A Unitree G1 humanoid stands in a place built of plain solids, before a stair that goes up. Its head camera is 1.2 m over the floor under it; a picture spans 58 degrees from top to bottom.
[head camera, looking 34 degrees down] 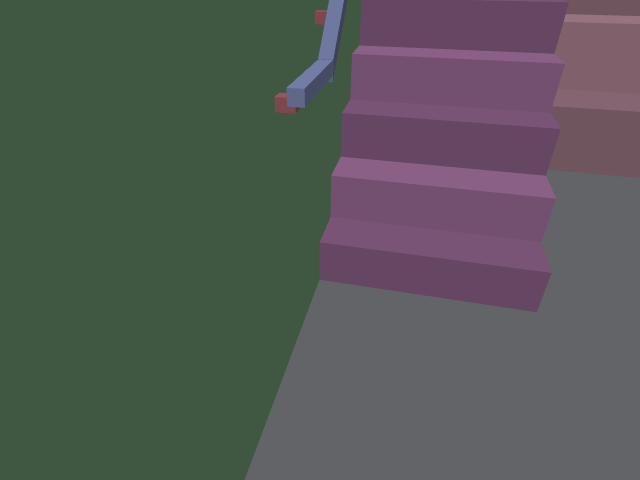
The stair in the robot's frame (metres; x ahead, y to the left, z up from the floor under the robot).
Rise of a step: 0.20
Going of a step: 0.21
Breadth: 0.89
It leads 13 degrees to the right of straight ahead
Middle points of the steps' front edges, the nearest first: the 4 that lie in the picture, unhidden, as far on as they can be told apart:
1.37 -0.43 0.20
1.57 -0.48 0.40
1.78 -0.53 0.60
1.98 -0.57 0.81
